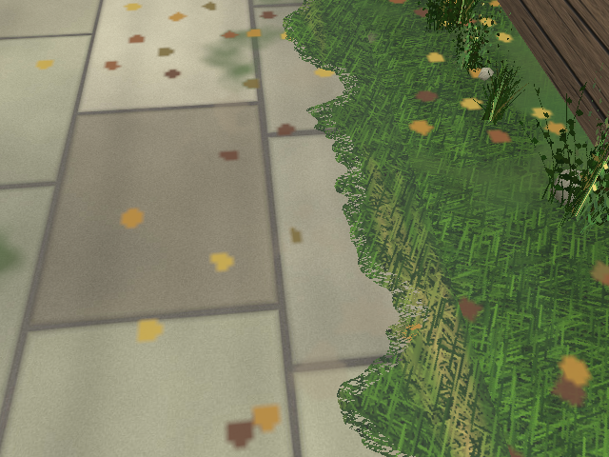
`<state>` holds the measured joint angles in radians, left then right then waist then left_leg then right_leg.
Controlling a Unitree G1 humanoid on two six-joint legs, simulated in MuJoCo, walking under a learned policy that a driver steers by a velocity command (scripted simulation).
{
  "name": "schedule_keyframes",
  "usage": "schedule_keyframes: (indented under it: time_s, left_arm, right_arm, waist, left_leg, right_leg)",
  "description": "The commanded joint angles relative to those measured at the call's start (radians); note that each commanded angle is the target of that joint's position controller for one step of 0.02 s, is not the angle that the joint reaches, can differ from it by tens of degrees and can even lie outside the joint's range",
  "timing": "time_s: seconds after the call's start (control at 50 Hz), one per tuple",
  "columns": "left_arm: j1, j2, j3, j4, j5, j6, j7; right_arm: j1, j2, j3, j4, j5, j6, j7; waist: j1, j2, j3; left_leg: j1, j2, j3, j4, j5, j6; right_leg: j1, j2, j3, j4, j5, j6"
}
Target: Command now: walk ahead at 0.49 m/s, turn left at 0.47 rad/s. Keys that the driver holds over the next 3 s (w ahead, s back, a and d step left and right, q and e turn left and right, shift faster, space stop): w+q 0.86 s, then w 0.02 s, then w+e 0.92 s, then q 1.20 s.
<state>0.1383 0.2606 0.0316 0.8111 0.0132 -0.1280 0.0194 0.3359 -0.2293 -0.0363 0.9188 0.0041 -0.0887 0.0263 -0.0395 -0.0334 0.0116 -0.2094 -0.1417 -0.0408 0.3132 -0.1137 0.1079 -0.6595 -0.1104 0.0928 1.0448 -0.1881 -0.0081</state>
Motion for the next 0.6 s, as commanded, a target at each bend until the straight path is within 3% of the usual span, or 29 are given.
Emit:
schedule_keyframes:
  time_s: [0.02, 0.08, 0.14, 0.18, 0.2, 0.22, 0.24, 0.26, 0.28, 0.3, 0.32, 0.34, 0.38, 0.44, 0.5, 0.6]
  left_arm:
    - [-0.003, 0.048, 0.011, -0.062, 0.008, 0.009, 0.013]
    - [-0.113, 0.04, 0.005, -0.096, -0.009, 0.004, 0.006]
    - [-0.174, 0.072, 0.013, -0.13, -0.023, -0.005, -0.007]
    - [-0.171, 0.102, 0.024, -0.141, -0.026, -0.019, -0.017]
    - [-0.133, 0.115, 0.031, -0.135, -0.027, -0.025, -0.018]
    - [-0.048, 0.133, 0.043, -0.113, -0.024, -0.031, -0.015]
    - [0.1, 0.178, 0.058, -0.092, -0.01, -0.036, -0.009]
    - [0.234, 0.262, 0.082, -0.079, 0.006, -0.024, 0.001]
    - [0.271, 0.24, 0.083, -0.058, -0.006, -0.01, -0.008]
    - [0.217, 0.142, 0.06, -0.083, -0.01, -0.009, -0.008]
    - [0.168, 0.11, 0.049, -0.091, -0.013, -0.003, -0.009]
    - [0.117, 0.097, 0.043, -0.093, -0.011, 0.002, -0.013]
    - [0.076, 0.079, 0.037, -0.082, -0.005, 0.002, -0.02]
    - [0.098, 0.103, 0.05, -0.055, -0.008, -0.008, -0.025]
    - [0.123, 0.133, 0.061, -0.033, -0.006, -0.003, -0.02]
    - [0.164, 0.171, 0.067, -0.01, -0.017, 0.015, -0.01]
  right_arm:
    - [-0.051, -0.162, -0.036, -0.093, 0.007, -0.019, -0.024]
    - [0.014, -0.178, -0.044, -0.086, 0.021, -0.009, -0.032]
    - [0.054, -0.168, -0.044, -0.08, 0.029, 0.004, -0.037]
    - [0.047, -0.173, -0.046, -0.09, 0.023, 0.013, -0.042]
    - [0.033, -0.174, -0.048, -0.099, 0.02, 0.018, -0.045]
    - [0.021, -0.151, -0.041, -0.11, 0.017, 0.021, -0.045]
    - [-0.003, -0.1, -0.022, -0.132, 0.009, 0.017, -0.04]
    - [0.07, -0.037, -0.004, -0.158, 0.023, 0.003, -0.036]
    - [0.119, -0.08, -0.005, -0.179, 0.04, -0.005, -0.035]
    - [0.074, -0.169, -0.026, -0.167, 0.045, 0.002, -0.035]
    - [0.011, -0.176, -0.032, -0.175, 0.035, 0.012, -0.036]
    - [-0.018, -0.157, -0.034, -0.185, 0.024, 0.016, -0.035]
    - [-0.029, -0.121, -0.037, -0.198, 0.022, 0.031, -0.027]
    - [-0.052, -0.091, -0.033, -0.231, 0.021, 0.044, -0.021]
    - [-0.116, -0.082, -0.031, -0.268, 0.02, 0.043, -0.015]
    - [-0.284, -0.065, -0.021, -0.333, 0.018, 0.036, 0.017]
  waist:
    - [0.036, 0.073, 0.036]
    - [-0.014, 0.101, 0.011]
    - [-0.033, 0.104, -0.001]
    - [-0.014, 0.121, -0.009]
    - [0.012, 0.138, -0.02]
    - [0.054, 0.142, -0.056]
    - [0.123, 0.097, -0.165]
    - [0.128, -0.132, -0.3]
    - [0.109, -0.31, -0.325]
    - [0.117, -0.163, -0.202]
    - [0.111, -0.066, -0.111]
    - [0.087, -0.024, -0.057]
    - [0.051, -0.056, -0.004]
    - [0.045, -0.049, -0.002]
    - [0.057, -0.03, 0.002]
    - [0.114, -0.027, 0.043]
  left_leg:
    - [-0.197, 0.226, -0.215, -0.169, 0.026, 0.161]
    - [-0.138, 0.222, -0.23, -0.122, -0.007, 0.127]
    - [-0.031, 0.258, -0.318, -0.052, -0.083, 0.117]
    - [0.024, 0.275, -0.381, 0.014, -0.094, 0.106]
    - [0.034, 0.269, -0.399, 0.057, -0.074, 0.095]
    - [0.018, 0.233, -0.391, 0.133, -0.049, 0.073]
    - [-0.077, 0.18, -0.325, 0.347, -0.057, 0.037]
    - [-0.388, 0.043, -0.156, 0.656, -0.257, -0.037]
    - [-0.589, 0.078, -0.121, 0.862, -0.475, -0.046]
    - [-0.642, 0.136, -0.15, 0.965, -0.392, -0.053]
    - [-0.629, 0.17, -0.121, 0.983, -0.305, -0.062]
    - [-0.596, 0.196, -0.11, 0.947, -0.238, -0.069]
    - [-0.529, 0.237, -0.085, 0.897, -0.175, -0.075]
    - [-0.542, 0.249, -0.067, 0.852, -0.095, -0.093]
    - [-0.574, 0.251, -0.064, 0.71, 0.016, -0.102]
    - [-0.523, 0.238, 0.017, 0.452, 0.162, -0.081]
  right_leg:
    - [0.11, 0.027, -0.038, -0.232, 0.183, 0.034]
    - [0.167, 0.079, -0.041, -0.429, 0.275, 0.05]
    - [0.182, 0.094, -0.01, -0.528, 0.238, 0.051]
    - [0.227, 0.102, 0.0, -0.582, 0.153, 0.034]
    - [0.283, 0.105, -0.009, -0.61, 0.113, 0.018]
    - [0.4, 0.098, -0.019, -0.65, 0.088, -0.009]
    - [0.631, -0.018, 0.072, -0.631, 0.069, -0.069]
    - [0.988, -0.231, 0.391, -0.658, -0.044, -0.201]
    - [1.038, -0.355, 0.696, -0.733, -0.23, -0.269]
    - [0.927, -0.318, 0.601, -0.748, -0.282, -0.235]
    - [0.802, -0.268, 0.434, -0.759, -0.185, -0.195]
    - [0.697, -0.216, 0.328, -0.793, -0.086, -0.175]
    - [0.568, -0.15, 0.166, -0.85, 0.051, -0.155]
    - [0.55, -0.135, 0.033, -0.883, 0.225, -0.177]
    - [0.588, -0.142, -0.053, -0.888, 0.32, -0.18]
    - [0.632, -0.146, -0.169, -0.882, 0.285, -0.15]
